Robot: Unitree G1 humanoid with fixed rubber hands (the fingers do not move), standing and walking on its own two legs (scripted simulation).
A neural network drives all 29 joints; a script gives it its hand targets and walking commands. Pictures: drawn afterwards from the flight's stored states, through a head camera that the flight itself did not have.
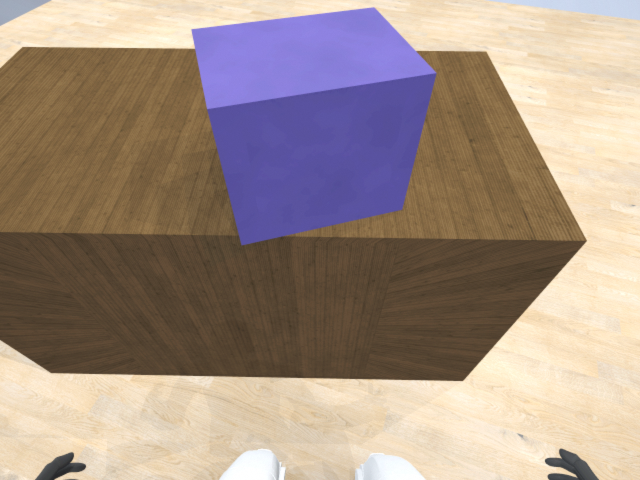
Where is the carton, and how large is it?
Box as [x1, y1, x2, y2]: [191, 7, 436, 244]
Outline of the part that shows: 374,7 191,29 207,110 241,244 398,210 402,208 436,73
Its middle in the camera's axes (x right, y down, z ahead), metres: -0.02 -0.19 +0.63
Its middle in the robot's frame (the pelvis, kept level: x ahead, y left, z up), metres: +0.60 +0.05 +0.09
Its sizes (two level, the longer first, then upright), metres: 0.291 0.217 0.255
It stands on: a pedestal, 0.70 m high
